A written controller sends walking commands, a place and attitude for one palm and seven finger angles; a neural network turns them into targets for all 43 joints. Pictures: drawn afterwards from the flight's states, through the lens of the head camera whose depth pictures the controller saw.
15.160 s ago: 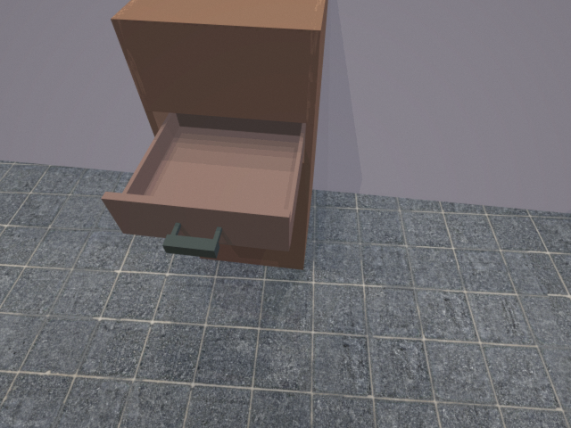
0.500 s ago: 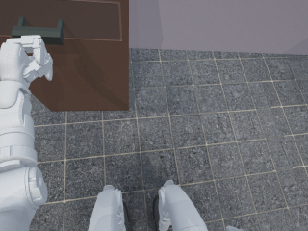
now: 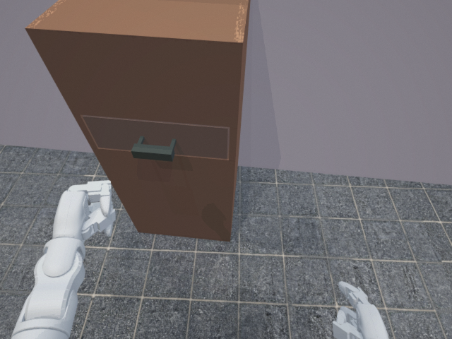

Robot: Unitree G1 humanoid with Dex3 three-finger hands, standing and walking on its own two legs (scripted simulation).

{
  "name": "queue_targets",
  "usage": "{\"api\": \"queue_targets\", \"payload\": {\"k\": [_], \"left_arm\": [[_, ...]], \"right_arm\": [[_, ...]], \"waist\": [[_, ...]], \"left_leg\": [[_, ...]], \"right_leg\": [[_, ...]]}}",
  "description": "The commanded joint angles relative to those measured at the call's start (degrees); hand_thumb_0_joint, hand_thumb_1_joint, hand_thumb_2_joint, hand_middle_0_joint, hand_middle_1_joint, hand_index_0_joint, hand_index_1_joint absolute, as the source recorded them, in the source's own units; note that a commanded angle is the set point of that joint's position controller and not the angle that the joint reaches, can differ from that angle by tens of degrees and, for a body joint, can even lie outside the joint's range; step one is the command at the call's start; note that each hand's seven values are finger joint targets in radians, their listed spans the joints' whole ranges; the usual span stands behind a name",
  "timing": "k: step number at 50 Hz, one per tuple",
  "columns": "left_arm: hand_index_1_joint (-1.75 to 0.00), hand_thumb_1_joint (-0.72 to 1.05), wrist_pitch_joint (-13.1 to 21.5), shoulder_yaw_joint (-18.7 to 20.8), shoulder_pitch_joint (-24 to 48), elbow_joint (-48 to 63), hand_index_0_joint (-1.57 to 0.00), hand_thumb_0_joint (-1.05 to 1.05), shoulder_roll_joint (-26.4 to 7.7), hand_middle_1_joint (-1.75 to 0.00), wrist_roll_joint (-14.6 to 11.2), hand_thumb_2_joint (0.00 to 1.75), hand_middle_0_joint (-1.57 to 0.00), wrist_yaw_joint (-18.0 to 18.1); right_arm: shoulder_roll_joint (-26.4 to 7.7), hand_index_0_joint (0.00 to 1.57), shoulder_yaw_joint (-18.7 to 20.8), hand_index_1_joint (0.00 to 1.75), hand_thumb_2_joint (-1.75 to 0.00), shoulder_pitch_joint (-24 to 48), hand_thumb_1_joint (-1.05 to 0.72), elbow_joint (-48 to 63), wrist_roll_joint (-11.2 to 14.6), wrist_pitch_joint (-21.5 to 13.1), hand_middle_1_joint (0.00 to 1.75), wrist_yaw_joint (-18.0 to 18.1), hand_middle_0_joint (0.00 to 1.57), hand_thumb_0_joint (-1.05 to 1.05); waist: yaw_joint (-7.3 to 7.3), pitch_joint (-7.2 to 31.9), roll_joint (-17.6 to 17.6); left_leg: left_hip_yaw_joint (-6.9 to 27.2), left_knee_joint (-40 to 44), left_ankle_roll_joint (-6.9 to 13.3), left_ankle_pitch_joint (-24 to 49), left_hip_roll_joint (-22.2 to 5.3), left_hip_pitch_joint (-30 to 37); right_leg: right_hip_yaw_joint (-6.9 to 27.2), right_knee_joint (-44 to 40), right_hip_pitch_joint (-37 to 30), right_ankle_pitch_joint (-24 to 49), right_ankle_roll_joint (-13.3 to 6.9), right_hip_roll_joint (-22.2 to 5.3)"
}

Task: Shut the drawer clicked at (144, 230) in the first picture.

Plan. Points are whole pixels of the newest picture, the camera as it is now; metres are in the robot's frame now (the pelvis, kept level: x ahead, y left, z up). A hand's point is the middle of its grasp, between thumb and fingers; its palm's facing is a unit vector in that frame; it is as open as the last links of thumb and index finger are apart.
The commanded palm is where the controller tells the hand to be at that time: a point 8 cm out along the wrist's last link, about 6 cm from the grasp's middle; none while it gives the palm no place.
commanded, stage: draw the hand back to the body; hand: left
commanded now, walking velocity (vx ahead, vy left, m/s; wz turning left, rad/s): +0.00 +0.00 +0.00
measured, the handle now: (155, 146) +0.60 +0.21 -0.08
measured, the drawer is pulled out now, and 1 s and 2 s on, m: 0.00 0.00 0.00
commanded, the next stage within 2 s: step back with the hand held close in 0.72 s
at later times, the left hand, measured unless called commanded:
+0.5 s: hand (32, 253) +0.20 +0.23 +0.18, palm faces +0.37 -0.85 -0.38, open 3.3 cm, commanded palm +0.14 +0.27 +0.20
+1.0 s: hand (11, 265) +0.18 +0.22 +0.20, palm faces +0.38 -0.81 -0.44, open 3.3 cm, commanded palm +0.12 +0.26 +0.21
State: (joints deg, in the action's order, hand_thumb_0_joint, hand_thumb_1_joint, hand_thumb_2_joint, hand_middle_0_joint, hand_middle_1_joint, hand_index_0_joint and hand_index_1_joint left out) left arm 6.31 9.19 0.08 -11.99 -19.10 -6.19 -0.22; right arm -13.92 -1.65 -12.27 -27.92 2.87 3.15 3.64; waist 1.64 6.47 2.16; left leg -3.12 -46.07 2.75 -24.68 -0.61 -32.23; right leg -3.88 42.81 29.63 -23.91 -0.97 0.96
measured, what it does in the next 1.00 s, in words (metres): stands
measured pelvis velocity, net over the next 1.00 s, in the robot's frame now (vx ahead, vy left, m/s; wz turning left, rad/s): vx -0.02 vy -0.02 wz -0.02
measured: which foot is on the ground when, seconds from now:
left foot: down 0.00-1.00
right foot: down 0.00-1.00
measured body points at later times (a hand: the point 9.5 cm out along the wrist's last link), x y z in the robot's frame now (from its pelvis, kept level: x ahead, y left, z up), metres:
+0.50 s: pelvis +0.01 -0.01 +0.03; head -0.02 -0.04 +0.48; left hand +0.17 +0.27 +0.20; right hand +0.20 -0.23 -0.05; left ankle -0.02 +0.08 -0.71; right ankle -0.03 -0.11 -0.71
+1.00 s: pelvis -0.02 -0.02 +0.03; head -0.03 -0.04 +0.48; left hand +0.15 +0.26 +0.23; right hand +0.16 -0.25 -0.05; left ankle -0.02 +0.08 -0.71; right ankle -0.03 -0.11 -0.71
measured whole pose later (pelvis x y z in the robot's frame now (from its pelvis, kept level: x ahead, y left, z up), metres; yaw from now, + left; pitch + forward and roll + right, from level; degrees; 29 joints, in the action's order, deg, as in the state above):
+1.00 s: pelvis -0.02 -0.02 +0.03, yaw -1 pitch -2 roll -1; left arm 10.6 19.8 -31.6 25.7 -19.7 -3.2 6.0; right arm -13.6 -0.5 -11.6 -33.8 0.0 -3.7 3.1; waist -0.9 0.7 4.5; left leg -3.9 -26.5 1.2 -15.1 -1.5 -9.7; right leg -2.7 22.0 7.1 -13.3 -2.2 2.8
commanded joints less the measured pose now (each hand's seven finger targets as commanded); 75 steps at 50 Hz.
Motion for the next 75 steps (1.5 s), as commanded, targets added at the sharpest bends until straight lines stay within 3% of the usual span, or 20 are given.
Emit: {"api": "queue_targets", "payload": {"k": [1,4,8,11,14,17,20,27,32,36,42,43,45,49,53,60,64,67,70,75], "left_arm": [[-1.6,0.9,0.56,3.78,11.08,19.25,-1.4,0.0,-10.26,-1.6,1.48,0.9,-1.4,6.97],[-1.6,0.9,-0.61,2.9,6.92,23.36,-1.4,0.0,-9.03,-1.6,1.9,0.9,-1.4,7.68],[-1.6,0.9,-1.7,3.13,-2.13,27.58,-1.4,0.0,-7.81,-1.6,1.81,0.9,-1.4,7.42],[-1.6,0.9,-1.83,5.46,-7.9,31.61,-1.4,0.0,-8.43,-1.6,1.67,0.9,-1.4,7.1],[-1.6,0.9,-1.6,7.57,-13.03,36.65,-1.4,0.0,-9.27,-1.6,1.5,0.9,-1.4,6.76],[-1.6,0.9,-1.18,9.55,-16.62,41.31,-1.4,0.0,-10.32,-1.6,1.44,0.9,-1.4,6.66],[-1.6,0.9,-0.55,10.56,-20.18,46.17,-1.4,0.0,-10.09,-1.6,1.33,0.9,-1.4,6.8],[-1.6,0.9,1.65,14.33,-28.21,53.26,-1.4,0.0,-11.29,-1.6,1.19,0.9,-1.4,6.83],[-1.6,0.9,1.84,12.14,-27.16,46.18,-1.4,0.0,-8.08,-1.6,1.17,0.9,-1.4,6.52],[-1.6,0.9,3.15,12.88,-26.1,49.25,-1.4,0.0,-9.43,-1.6,1.48,0.9,-1.4,6.92],[-1.6,0.9,3.46,13.54,-25.97,49.98,-1.4,0.0,-10.24,-1.6,1.62,0.9,-1.4,7.16],[-1.6,0.9,6.27,22.0,-18.21,55.44,-1.4,0.0,-17.96,-1.6,2.04,0.9,-1.4,7.62],[-1.6,0.9,6.76,17.06,-27.75,46.63,-1.4,0.0,-10.71,-1.6,2.73,0.9,-1.4,7.0],[-1.6,0.9,7.95,15.54,-32.43,47.73,-1.4,0.0,-9.26,-1.6,2.91,0.9,-1.4,6.81],[-1.6,0.9,8.32,18.17,-35.58,49.82,-1.4,0.0,-11.85,-1.6,2.75,0.9,-1.4,7.54],[-1.6,0.9,8.75,18.86,-37.27,53.91,-1.4,0.0,-12.86,-1.6,2.65,0.9,-1.4,8.37],[-1.6,0.9,8.95,18.8,-37.43,55.34,-1.4,0.0,-12.72,-1.6,3.11,0.9,-1.4,8.57],[-1.6,0.9,9.32,18.95,-36.54,56.25,-1.4,0.0,-12.62,-1.6,3.63,0.9,-1.4,8.66],[-1.6,0.9,9.78,18.98,-35.59,56.11,-1.4,0.0,-11.8,-1.6,4.07,0.9,-1.4,8.75],[-1.6,0.9,10.57,19.07,-34.48,57.43,-1.4,0.0,-11.43,-1.6,4.48,0.9,-1.4,8.8]], "right_arm": [[-6.78,0.2,2.06,0.3,-0.9,3.37,-0.9,6.46,-0.02,-2.85,0.3,1.94,0.2,0.0],[-6.45,0.2,1.49,0.3,-0.9,4.47,-0.9,5.61,-0.17,-4.28,0.3,2.08,0.2,0.0],[-6.09,0.2,1.12,0.3,-0.9,5.73,-0.9,4.91,-0.6,-5.86,0.3,1.44,0.2,0.0],[-5.94,0.2,1.25,0.3,-0.9,6.62,-0.9,4.64,-0.9,-6.39,0.3,0.86,0.2,0.0],[-5.62,0.2,1.36,0.3,-0.9,7.29,-0.9,4.4,-1.2,-7.03,0.3,0.36,0.2,0.0],[-5.64,0.2,1.58,0.3,-0.9,8.03,-0.9,4.24,-1.59,-7.78,0.3,0.02,0.2,0.0],[-5.12,0.2,1.64,0.3,-0.9,8.02,-0.9,4.17,-1.81,-8.72,0.3,-0.17,0.2,0.0],[-4.79,0.2,2.21,0.3,-0.9,8.51,-0.9,3.72,-1.84,-11.4,0.3,-0.09,0.2,0.0],[-5.22,0.2,2.84,0.3,-0.9,8.09,-0.9,2.59,-1.76,-11.42,0.3,0.52,0.2,0.0],[-4.88,0.2,2.7,0.3,-0.9,8.26,-0.9,2.77,-2.07,-12.27,0.3,0.7,0.2,0.0],[-4.62,0.2,2.46,0.3,-0.9,8.76,-0.9,2.32,-2.04,-13.73,0.3,0.67,0.2,0.0],[-6.45,0.2,3.11,0.3,-0.9,7.6,-0.9,3.85,-2.02,-12.26,0.3,0.37,0.2,0.0],[-5.24,0.2,3.38,0.3,-0.9,6.88,-0.9,2.37,-2.51,-10.42,0.3,0.06,0.2,0.0],[-5.97,0.2,4.11,0.3,-0.9,7.15,-0.9,3.47,-2.58,-8.57,0.3,-0.24,0.2,0.0],[-5.46,0.2,4.61,0.3,-0.9,7.86,-0.9,4.84,-2.24,-7.04,0.3,0.04,0.2,0.0],[-5.74,0.2,5.08,0.3,-0.9,7.29,-0.9,6.05,-2.11,-6.12,0.3,0.57,0.2,0.0],[-6.0,0.2,5.17,0.3,-0.9,6.68,-0.9,6.26,-2.17,-6.75,0.3,0.7,0.2,0.0],[-6.55,0.2,5.16,0.3,-0.9,6.74,-0.9,6.54,-2.5,-7.56,0.3,0.84,0.2,0.0],[-6.51,0.2,5.04,0.3,-0.9,6.13,-0.9,6.62,-2.38,-8.38,0.3,0.85,0.2,0.0],[-6.57,0.2,5.03,0.3,-0.9,5.45,-0.9,6.49,-2.54,-9.53,0.3,0.82,0.2,0.0]], "waist": [[-0.17,11.07,1.0],[-1.1,9.04,3.37],[-2.15,5.04,1.22],[-2.89,3.66,-0.52],[-3.61,2.6,1.08],[-4.02,0.88,-0.44],[-4.12,-0.07,1.87],[-4.97,-3.33,1.27],[-3.86,-9.13,-2.98],[-4.56,-4.76,-0.25],[-4.93,-6.36,1.34],[-2.62,-10.87,-1.93],[-1.86,-9.54,-4.65],[-2.01,-4.25,-0.25],[-2.35,0.39,-1.83],[-2.17,1.39,0.02],[-2.22,0.84,1.91],[-2.17,-1.12,4.3],[-1.75,-2.94,2.65],[-1.39,-2.59,1.45]], "left_leg": [[4.41,11.89,-1.02,22.22,-1.73,17.41],[4.79,14.88,-1.21,27.0,-1.93,22.27],[4.73,18.47,-1.39,29.41,-2.09,25.2],[4.06,20.21,-1.26,30.31,-2.06,26.23],[3.4,21.33,-1.23,32.04,-1.92,27.5],[3.04,22.09,-0.99,30.69,-1.7,27.44],[2.77,22.58,-0.93,29.25,-1.36,27.85],[2.43,22.63,-0.83,24.11,-1.05,27.22],[1.96,22.91,-0.17,17.44,-1.07,26.31],[1.96,22.88,0.1,18.19,-0.71,27.4],[2.36,23.37,-0.49,18.69,-0.84,26.96],[3.39,21.52,0.43,13.25,-1.8,22.43],[3.15,19.52,0.34,12.79,-1.63,23.86],[3.06,22.94,0.35,18.65,-3.06,23.28],[3.68,23.46,0.47,25.94,-3.95,22.44],[4.82,23.56,0.53,26.64,-4.65,17.99],[6.4,25.57,1.0,22.25,-5.82,14.22],[8.8,28.83,2.12,12.16,-7.25,6.72],[10.14,30.65,3.06,0.64,-8.25,-0.25],[10.83,30.01,3.32,-4.6,-8.16,-3.47]], "right_leg": [[2.99,-9.8,-11.15,20.55,-0.81,-1.1],[2.84,-12.54,-13.88,22.45,-0.91,-1.12],[2.48,-16.26,-17.65,23.98,-0.81,-1.06],[2.48,-18.14,-20.53,25.72,-0.69,-1.18],[2.8,-19.62,-22.82,27.41,-0.69,-1.37],[2.92,-21.07,-23.77,27.48,-0.63,-1.16],[3.08,-21.73,-24.05,26.83,-0.52,-1.41],[3.61,-23.68,-22.91,23.73,-0.62,-1.08],[4.36,-26.05,-18.71,16.59,-0.05,-1.3],[4.79,-25.04,-21.24,17.56,-0.24,-1.89],[4.79,-25.46,-21.37,17.8,-0.56,-1.63],[13.07,-29.12,-15.49,19.12,-0.08,-5.31],[13.62,-29.95,-13.96,18.95,-0.19,-7.18],[9.35,-25.05,-18.76,24.68,0.51,-5.85],[7.13,-20.81,-22.5,31.53,0.85,-5.08],[6.96,-17.61,-23.55,31.95,1.01,-4.1],[6.23,-15.11,-24.1,27.47,1.24,-2.71],[6.13,-11.85,-26.57,23.52,1.36,-1.34],[6.71,-9.4,-28.57,21.03,1.49,-0.98],[7.61,-8.28,-29.02,20.18,1.46,-0.99]]}}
